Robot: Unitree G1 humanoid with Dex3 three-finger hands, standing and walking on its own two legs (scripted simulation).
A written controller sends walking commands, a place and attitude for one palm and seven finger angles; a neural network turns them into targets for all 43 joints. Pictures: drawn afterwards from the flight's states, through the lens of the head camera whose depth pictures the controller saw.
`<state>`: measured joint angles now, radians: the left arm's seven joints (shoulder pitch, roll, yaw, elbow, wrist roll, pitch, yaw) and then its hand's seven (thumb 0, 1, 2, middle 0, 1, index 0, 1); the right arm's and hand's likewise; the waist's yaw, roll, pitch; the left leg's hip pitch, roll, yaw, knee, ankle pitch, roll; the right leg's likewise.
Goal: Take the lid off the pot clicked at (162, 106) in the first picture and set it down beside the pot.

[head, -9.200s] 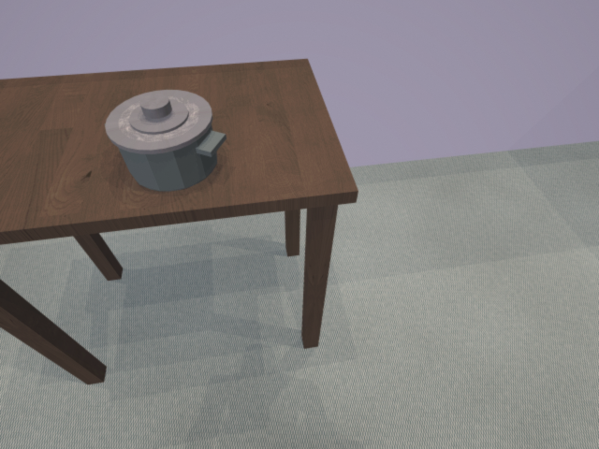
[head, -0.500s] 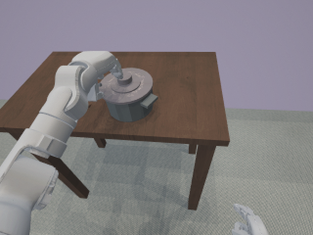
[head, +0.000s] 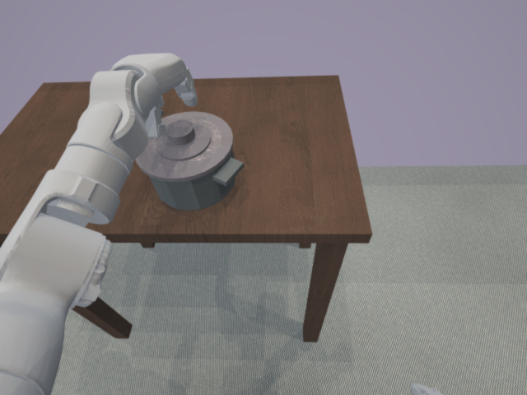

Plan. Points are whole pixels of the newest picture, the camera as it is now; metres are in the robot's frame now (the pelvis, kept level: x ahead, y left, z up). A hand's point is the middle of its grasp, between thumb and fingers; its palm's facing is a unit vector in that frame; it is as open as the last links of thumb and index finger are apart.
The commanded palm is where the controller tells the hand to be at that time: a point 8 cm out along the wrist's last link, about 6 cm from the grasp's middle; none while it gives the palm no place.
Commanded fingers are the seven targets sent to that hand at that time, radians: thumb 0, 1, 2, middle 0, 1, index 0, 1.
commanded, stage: move the open hand above the knob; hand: left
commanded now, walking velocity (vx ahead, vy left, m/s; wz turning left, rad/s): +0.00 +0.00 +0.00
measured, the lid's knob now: (180, 132) +0.50 +0.14 +0.13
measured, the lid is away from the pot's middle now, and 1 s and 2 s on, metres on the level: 0.00 0.00 0.00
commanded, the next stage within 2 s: lower the open fingers around the knob in 0.70 s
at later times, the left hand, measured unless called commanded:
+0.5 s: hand (156, 112) +0.47 +0.15 +0.20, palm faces -0.28 +0.00 -0.96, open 9.9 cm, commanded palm +0.46 +0.15 +0.26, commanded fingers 0.00 -0.31 1.53 -0.86 -0.08 -0.86 -0.08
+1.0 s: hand (174, 113) +0.47 +0.13 +0.19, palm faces -0.37 -0.03 -0.93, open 9.9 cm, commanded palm +0.46 +0.14 +0.25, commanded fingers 0.00 -0.31 1.53 -0.86 -0.08 -0.86 -0.08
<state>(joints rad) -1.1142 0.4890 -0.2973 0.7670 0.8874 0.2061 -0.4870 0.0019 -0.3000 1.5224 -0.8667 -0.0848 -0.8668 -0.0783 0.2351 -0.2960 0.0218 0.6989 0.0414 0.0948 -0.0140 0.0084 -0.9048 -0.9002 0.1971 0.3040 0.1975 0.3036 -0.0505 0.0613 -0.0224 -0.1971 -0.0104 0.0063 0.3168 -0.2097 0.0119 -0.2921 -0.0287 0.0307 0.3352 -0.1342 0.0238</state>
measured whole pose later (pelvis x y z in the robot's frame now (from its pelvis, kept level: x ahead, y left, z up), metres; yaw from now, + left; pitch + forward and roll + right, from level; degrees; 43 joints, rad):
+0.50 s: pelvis +0.00 +0.01 +0.00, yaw +0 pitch +5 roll +0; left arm -1.13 0.46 -0.32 0.78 0.88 0.20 -0.49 0.00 -0.30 1.52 -0.87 -0.08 -0.87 -0.08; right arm 0.22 -0.28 0.02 0.69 0.04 0.10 -0.01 0.01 -0.90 -0.90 0.20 0.30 0.20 0.30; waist -0.04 0.06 -0.04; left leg -0.20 -0.03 0.01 0.32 -0.21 0.02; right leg -0.29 -0.04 0.03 0.34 -0.14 0.03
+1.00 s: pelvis +0.00 +0.00 +0.00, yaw +0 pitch +6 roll +1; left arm -1.22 0.41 -0.32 0.94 0.89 0.27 -0.52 0.00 -0.30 1.52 -0.87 -0.08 -0.87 -0.08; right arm 0.25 -0.29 0.02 0.74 0.03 0.11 -0.01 0.01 -0.90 -0.90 0.20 0.30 0.20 0.30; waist -0.06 0.07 -0.04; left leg -0.21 -0.02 0.01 0.32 -0.22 0.02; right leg -0.31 -0.04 0.03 0.36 -0.15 0.03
